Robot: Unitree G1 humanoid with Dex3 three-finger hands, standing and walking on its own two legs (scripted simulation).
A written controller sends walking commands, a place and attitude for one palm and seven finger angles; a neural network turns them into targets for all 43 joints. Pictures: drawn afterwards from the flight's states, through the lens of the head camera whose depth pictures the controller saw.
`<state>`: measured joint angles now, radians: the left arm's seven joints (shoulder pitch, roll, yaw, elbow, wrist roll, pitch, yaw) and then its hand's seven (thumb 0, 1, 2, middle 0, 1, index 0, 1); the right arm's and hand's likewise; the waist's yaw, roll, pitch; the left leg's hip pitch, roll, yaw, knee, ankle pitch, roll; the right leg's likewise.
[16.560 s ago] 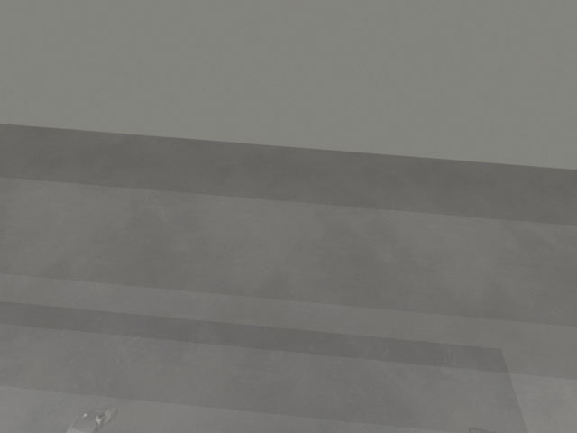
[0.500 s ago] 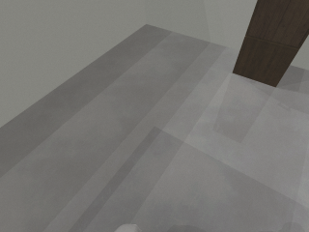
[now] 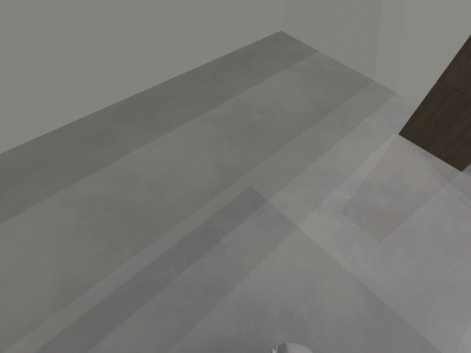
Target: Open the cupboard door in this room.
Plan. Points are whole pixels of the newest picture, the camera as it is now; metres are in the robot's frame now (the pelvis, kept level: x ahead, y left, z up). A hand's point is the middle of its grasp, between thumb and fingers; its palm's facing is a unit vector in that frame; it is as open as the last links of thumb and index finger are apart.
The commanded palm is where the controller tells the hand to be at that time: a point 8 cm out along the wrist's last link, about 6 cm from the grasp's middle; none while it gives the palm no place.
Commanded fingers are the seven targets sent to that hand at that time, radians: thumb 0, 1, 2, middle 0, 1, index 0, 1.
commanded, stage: turn or walk to find it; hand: left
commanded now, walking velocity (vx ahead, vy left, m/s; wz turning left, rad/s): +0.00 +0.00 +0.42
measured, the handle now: out of the picture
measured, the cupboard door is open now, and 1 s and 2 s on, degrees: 0 0 0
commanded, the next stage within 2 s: none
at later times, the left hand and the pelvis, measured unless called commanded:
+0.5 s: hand out of the picture +0.01 +0.14 -0.15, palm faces +0.23 -0.94 -0.26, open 7.3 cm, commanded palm none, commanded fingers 0.00 0.90 0.90 -0.20 -0.30 -0.20 -0.30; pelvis -0.02 -0.06 +0.00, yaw +13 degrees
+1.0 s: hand out of the picture -0.09 +0.21 -0.17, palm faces +0.46 -0.86 -0.23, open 7.4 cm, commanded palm none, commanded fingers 0.00 0.90 0.90 -0.20 -0.30 -0.20 -0.30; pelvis -0.05 -0.01 +0.00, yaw +24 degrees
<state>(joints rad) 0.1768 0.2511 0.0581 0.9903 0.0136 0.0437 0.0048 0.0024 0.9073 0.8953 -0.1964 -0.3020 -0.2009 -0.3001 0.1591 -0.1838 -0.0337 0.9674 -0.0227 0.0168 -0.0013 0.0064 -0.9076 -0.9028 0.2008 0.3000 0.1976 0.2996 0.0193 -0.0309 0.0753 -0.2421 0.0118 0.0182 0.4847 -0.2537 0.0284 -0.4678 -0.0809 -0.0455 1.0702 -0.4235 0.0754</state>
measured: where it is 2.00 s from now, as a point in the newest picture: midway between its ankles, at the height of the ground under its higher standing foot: outside the picture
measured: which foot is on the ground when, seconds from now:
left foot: down 0.00-0.26, up 0.28-0.72, down 0.74-1.00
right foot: up 0.00-0.22, down 0.24-0.76, up 0.78-1.00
